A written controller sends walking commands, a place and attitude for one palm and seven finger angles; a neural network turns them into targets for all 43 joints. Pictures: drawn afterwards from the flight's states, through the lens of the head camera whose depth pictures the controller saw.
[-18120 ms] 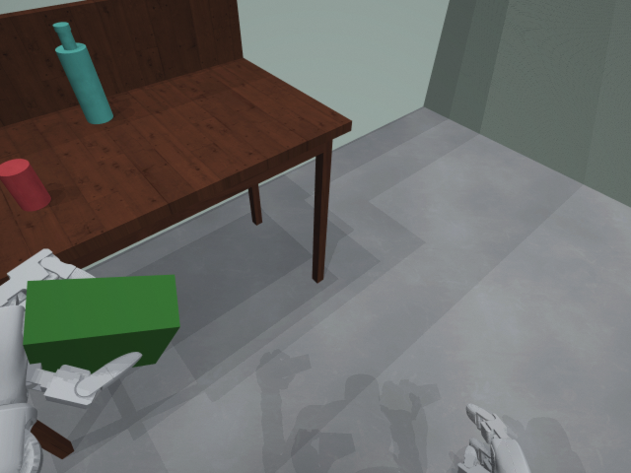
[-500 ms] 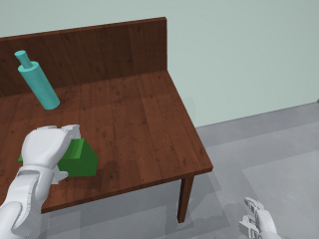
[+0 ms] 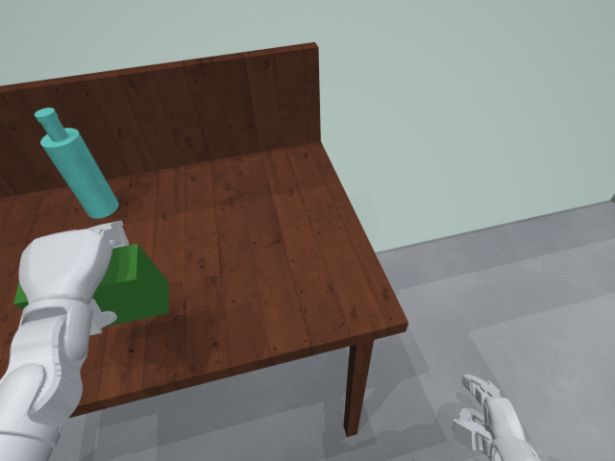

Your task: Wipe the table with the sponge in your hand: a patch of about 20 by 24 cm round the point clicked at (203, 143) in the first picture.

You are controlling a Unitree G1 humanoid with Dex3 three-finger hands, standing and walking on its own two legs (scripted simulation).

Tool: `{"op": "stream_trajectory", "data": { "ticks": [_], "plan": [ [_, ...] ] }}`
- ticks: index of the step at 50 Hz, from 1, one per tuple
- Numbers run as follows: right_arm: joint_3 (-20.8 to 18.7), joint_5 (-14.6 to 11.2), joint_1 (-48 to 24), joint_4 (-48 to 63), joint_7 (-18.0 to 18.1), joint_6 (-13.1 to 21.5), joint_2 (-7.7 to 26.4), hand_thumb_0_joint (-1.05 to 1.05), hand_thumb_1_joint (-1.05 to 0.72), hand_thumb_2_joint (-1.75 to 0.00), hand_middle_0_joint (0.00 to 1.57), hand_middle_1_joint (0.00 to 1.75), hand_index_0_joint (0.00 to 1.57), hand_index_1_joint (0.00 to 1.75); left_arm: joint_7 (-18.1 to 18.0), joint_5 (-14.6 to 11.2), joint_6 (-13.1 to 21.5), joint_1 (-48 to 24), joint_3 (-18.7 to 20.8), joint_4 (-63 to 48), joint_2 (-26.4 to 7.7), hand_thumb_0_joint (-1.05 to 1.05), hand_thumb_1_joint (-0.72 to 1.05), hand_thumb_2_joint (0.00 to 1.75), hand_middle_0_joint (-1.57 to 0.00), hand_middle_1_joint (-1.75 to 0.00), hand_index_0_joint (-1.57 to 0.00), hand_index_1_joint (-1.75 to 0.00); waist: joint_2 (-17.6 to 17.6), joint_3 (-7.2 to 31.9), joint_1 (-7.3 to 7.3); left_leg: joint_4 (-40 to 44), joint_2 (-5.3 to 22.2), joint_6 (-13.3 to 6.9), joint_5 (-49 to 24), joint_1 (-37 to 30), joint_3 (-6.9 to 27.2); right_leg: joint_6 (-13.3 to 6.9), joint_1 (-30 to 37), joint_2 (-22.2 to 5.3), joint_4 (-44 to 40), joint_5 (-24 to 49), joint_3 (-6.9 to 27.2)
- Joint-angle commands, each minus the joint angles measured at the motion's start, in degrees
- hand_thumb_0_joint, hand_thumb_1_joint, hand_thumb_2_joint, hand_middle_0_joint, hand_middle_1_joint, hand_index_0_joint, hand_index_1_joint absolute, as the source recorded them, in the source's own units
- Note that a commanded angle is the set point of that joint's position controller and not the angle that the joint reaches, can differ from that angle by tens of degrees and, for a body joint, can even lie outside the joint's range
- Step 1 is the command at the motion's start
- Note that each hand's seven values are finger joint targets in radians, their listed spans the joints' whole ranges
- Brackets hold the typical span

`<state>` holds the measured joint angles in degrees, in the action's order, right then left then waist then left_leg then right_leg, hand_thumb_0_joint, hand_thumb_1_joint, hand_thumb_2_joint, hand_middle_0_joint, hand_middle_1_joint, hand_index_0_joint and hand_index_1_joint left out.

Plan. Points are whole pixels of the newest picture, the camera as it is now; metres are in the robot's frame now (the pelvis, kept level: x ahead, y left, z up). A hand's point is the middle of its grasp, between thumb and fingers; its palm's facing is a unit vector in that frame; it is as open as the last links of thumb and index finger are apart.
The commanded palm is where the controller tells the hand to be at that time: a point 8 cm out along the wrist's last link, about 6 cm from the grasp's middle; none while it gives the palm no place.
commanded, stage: lower the sponge onto the table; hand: left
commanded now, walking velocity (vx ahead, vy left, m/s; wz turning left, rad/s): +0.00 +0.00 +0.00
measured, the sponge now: (107, 296) +0.27 +0.33 +0.06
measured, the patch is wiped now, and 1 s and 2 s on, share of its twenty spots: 0.00 0.05 0.30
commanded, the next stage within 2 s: wipe forward along the first lane in 0.84 s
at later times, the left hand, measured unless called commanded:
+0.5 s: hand (93, 287) +0.27 +0.34 +0.08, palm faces +0.07 +0.00 -1.00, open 9.4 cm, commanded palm +0.23 +0.32 +0.12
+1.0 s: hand (104, 325) +0.24 +0.33 +0.03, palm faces -0.11 -0.07 -0.99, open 9.4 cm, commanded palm +0.24 +0.32 +0.10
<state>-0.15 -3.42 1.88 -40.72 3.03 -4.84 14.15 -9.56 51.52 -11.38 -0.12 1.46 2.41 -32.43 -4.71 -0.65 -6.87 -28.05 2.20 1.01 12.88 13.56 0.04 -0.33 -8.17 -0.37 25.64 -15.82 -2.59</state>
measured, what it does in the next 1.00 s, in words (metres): stands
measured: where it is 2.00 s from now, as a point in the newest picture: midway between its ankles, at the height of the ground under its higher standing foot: outside the picture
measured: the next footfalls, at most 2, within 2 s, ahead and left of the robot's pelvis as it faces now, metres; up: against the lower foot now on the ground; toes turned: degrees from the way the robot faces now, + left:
none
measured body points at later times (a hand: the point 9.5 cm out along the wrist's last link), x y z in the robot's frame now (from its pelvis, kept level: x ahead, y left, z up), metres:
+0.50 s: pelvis +0.01 -0.01 +0.00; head +0.01 -0.04 +0.45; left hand +0.26 +0.33 +0.14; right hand +0.22 -0.24 -0.11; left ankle +0.02 +0.13 -0.74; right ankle -0.02 -0.12 -0.74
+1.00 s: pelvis +0.01 +0.00 +0.00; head +0.02 -0.03 +0.45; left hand +0.24 +0.33 +0.09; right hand +0.22 -0.23 -0.11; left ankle +0.02 +0.13 -0.74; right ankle -0.02 -0.12 -0.74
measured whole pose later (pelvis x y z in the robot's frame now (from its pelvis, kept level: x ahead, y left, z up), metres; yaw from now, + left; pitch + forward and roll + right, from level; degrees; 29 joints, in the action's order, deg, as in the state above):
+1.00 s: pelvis +0.01 +0.00 +0.00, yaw +1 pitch +1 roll -1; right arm -0.8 -3.4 3.3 -39.9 2.2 -5.4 15.0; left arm -5.3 51.9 -13.8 3.4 0.9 11.3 -29.4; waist -4.4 0.8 -4.9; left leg -29.7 1.5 0.6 13.8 17.0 0.5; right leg 0.0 -11.5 -1.0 27.9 -17.4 -3.0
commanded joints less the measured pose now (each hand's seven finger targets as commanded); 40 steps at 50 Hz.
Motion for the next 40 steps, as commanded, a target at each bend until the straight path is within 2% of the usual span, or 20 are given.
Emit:
{"op": "stream_trajectory", "data": {
  "ticks": [1,4,5,7,9,13,14,15,16,19,20,21,25,27,30,33,34,35,39,40],
  "plan": [
    [-1.5,-1.3,-11.8,9.7,0.0,0.7,8.7,0.00,-0.90,-0.90,0.20,0.30,0.20,0.30,2.2,-4.0,-11.5,-4.9,5.9,1.6,-10.2,0.00,0.10,1.30,-1.20,-1.60,-1.20,-1.60,5.0,9.5,0.65,5.2,-2.9,-2.5,-9.8,-3.5,0.7,-2.3,1.6,1.3,-4.7,11.0,1.1],
    [-0.3,-1.9,-13.6,11.7,0.2,0.3,9.1,0.00,-0.90,-0.90,0.20,0.30,0.20,0.30,9.0,-3.4,-13.6,-6.3,0.5,1.3,-8.3,0.00,0.10,1.30,-1.20,-1.60,-1.20,-1.60,6.4,6.7,2.50,5.1,-3.8,-3.4,-6.8,-2.6,1.0,-2.2,-0.1,1.5,-5.1,9.6,2.1],
    [-0.2,-1.7,-12.5,12.6,0.2,0.5,8.9,0.00,-0.90,-0.90,0.20,0.30,0.20,0.30,10.9,-3.0,-12.6,-9.1,-2.2,-1.2,-7.2,0.00,0.10,1.30,-1.20,-1.60,-1.20,-1.60,6.4,7.2,3.46,4.5,-4.0,-4.0,-6.2,-2.9,1.1,-1.8,-0.5,1.3,-5.0,9.6,1.1],
    [-0.3,-1.0,-10.7,12.7,0.5,1.1,8.8,0.00,-0.90,-0.90,0.20,0.30,0.20,0.30,13.3,-1.4,-8.1,-14.8,-0.9,-4.3,-10.7,0.00,0.10,1.30,-1.20,-1.60,-1.20,-1.60,6.6,9.1,4.49,3.5,-4.4,-4.8,-5.4,-4.2,1.2,-1.6,-1.6,1.3,-5.2,8.6,1.3],
    [-0.3,0.2,-9.7,13.0,0.9,2.6,8.0,0.00,-0.90,-0.90,0.20,0.30,0.20,0.30,12.8,0.0,-0.7,-19.0,4.9,-11.3,-17.0,0.00,0.10,1.30,-1.20,-1.60,-1.20,-1.60,3.9,12.9,3.67,2.5,-4.4,-5.3,-6.9,-7.6,1.4,-2.1,-1.1,2.1,-4.9,9.2,2.5],
    [-2.5,2.2,-4.6,10.9,1.9,3.9,7.3,0.00,-0.90,-0.90,0.20,0.30,0.20,0.30,4.8,3.8,10.3,-18.3,14.3,-16.7,-22.4,0.00,0.10,1.30,-1.20,-1.60,-1.20,-1.60,-5.8,17.5,1.44,0.9,-3.8,-4.3,-15.2,-11.4,0.9,-3.7,-1.1,2.5,-3.0,14.8,2.5],
    [-2.3,2.2,-5.3,10.6,2.0,3.9,7.4,0.00,-0.90,-0.90,0.20,0.30,0.20,0.30,2.2,4.3,10.4,-15.6,18.7,-16.8,-25.5,0.00,0.10,1.30,-1.20,-1.60,-1.20,-1.60,-8.3,16.9,0.18,1.2,-3.9,-3.8,-16.0,-10.7,1.9,-4.6,-0.8,3.3,-3.0,14.3,4.1],
    [-2.6,2.1,-4.8,10.3,1.8,3.9,6.6,0.00,-0.90,-0.90,0.20,0.30,0.20,0.30,0.0,4.7,9.8,-16.6,15.3,-15.9,-20.3,0.00,0.10,1.30,-1.20,-1.60,-1.20,-1.60,-9.6,16.6,1.01,0.8,-3.4,-3.5,-17.3,-10.1,0.9,-4.4,-1.6,2.8,-2.0,14.7,2.1],
    [-3.4,1.8,-4.3,10.1,1.5,3.7,7.1,0.00,-0.90,-0.90,0.20,0.30,0.20,0.30,-2.2,4.7,8.1,-14.5,16.9,-13.5,-20.5,0.00,0.10,1.30,-1.20,-1.60,-1.20,-1.60,-9.7,15.5,0.46,0.6,-3.2,-2.9,-17.8,-9.2,0.8,-4.8,-2.0,2.8,-2.1,14.7,3.2],
    [-3.6,0.5,-7.4,8.4,0.1,2.3,8.0,0.00,-0.90,-0.90,0.20,0.30,0.20,0.30,-5.2,1.2,0.2,-9.0,16.5,-4.5,-16.8,0.00,0.10,1.30,-1.20,-1.60,-1.20,-1.60,-4.6,12.6,-0.55,1.9,-3.2,-2.2,-16.0,-5.9,0.9,-4.7,-0.6,2.5,-2.6,14.8,4.1],
    [-3.4,0.1,-7.6,9.0,-0.2,2.1,7.9,0.00,-0.90,-0.90,0.20,0.30,0.20,0.30,-4.6,-0.6,-2.4,-8.5,11.1,-3.2,-11.5,0.00,0.10,1.30,-1.20,-1.60,-1.20,-1.60,-1.6,13.1,0.13,2.2,-2.7,-2.6,-15.2,-4.9,-0.2,-3.6,0.4,1.8,-2.4,15.6,1.8],
    [-3.3,-0.4,-8.3,8.8,-0.4,1.7,8.5,0.00,-0.90,-0.90,0.20,0.30,0.20,0.30,-3.8,-1.6,-5.0,-5.5,11.9,-0.3,-12.8,0.00,0.10,1.30,-1.20,-1.60,-1.20,-1.60,1.3,13.5,-0.29,2.5,-2.7,-2.5,-14.7,-4.2,0.2,-3.2,1.4,1.7,-2.3,15.9,2.4],
    [-1.9,-1.4,-10.9,10.4,-0.4,0.3,9.5,0.00,-0.90,-0.90,0.20,0.30,0.20,0.30,4.2,-2.4,-11.7,-3.7,1.9,2.9,-7.6,0.00,0.10,1.30,-1.20,-1.60,-1.20,-1.60,6.3,10.0,2.15,3.3,-3.4,-3.6,-10.5,-2.5,0.1,-1.9,0.9,1.2,-3.1,14.6,1.3],
    [-1.6,-1.1,-10.5,11.5,-0.1,0.7,9.5,0.00,-0.90,-0.90,0.20,0.30,0.20,0.30,8.0,-1.6,-10.4,-7.1,0.4,-0.5,-8.8,0.00,0.10,1.30,-1.20,-1.60,-1.20,-1.60,7.7,10.7,3.39,2.2,-4.2,-4.5,-10.0,-3.0,0.6,-1.5,0.3,1.1,-3.0,15.7,1.5],
    [-1.7,0.1,-7.9,11.9,0.7,2.5,8.4,0.00,-0.90,-0.90,0.20,0.30,0.20,0.30,9.7,-0.6,-1.7,-13.4,3.3,-7.8,-12.9,0.00,0.10,1.30,-1.20,-1.60,-1.20,-1.60,4.9,13.5,4.29,0.4,-4.5,-5.5,-10.5,-6.2,0.5,-1.6,-0.8,1.6,-2.9,16.1,1.8],
    [-3.0,1.9,-4.5,11.1,1.1,3.6,7.7,0.00,-0.90,-0.90,0.20,0.30,0.20,0.30,6.0,2.3,7.6,-12.0,10.8,-14.3,-18.7,0.00,0.10,1.30,-1.20,-1.60,-1.20,-1.60,-0.2,17.5,2.15,-1.1,-4.0,-5.3,-17.1,-9.9,0.5,-2.6,-0.9,1.9,-1.1,20.7,2.3],
    [-2.8,2.2,-5.3,11.0,1.2,3.8,7.6,0.00,-0.90,-0.90,0.20,0.30,0.20,0.30,3.8,3.1,9.1,-10.2,14.4,-16.2,-21.3,0.00,0.10,1.30,-1.20,-1.60,-1.20,-1.60,-4.2,17.3,1.11,-1.1,-3.8,-4.9,-18.3,-10.5,1.0,-3.4,-1.4,2.6,-1.4,20.4,3.6],
    [-3.1,2.2,-4.0,10.4,1.1,4.0,6.8,0.00,-0.90,-0.90,0.20,0.30,0.20,0.30,2.2,3.4,9.4,-9.4,11.2,-14.4,-16.1,0.00,0.10,1.30,-1.20,-1.60,-1.20,-1.60,-5.0,16.2,2.16,-1.5,-3.4,-4.6,-19.4,-10.2,0.3,-3.1,-2.6,2.2,-0.6,20.2,1.5],
    [-3.7,0.5,-5.7,8.5,0.1,2.7,8.0,0.00,-0.90,-0.90,0.20,0.30,0.20,0.30,-1.2,1.7,4.3,-6.0,13.8,-3.1,-14.6,0.00,0.10,1.30,-1.20,-1.60,-1.20,-1.60,-2.1,8.8,1.45,0.5,-3.1,-3.1,-13.6,-4.8,1.1,-3.8,-5.5,2.6,-1.9,13.8,2.4],
    [-3.7,0.3,-5.5,8.7,0.0,2.4,8.1,0.00,-0.90,-0.90,0.20,0.30,0.20,0.30,-1.2,1.2,2.6,-7.6,10.0,-2.5,-11.2,0.00,0.10,1.30,-1.20,-1.60,-1.20,-1.60,-1.1,9.8,2.08,0.6,-2.9,-3.3,-13.2,-3.9,0.4,-3.2,-5.0,2.1,-1.5,13.8,0.5]
  ]
}}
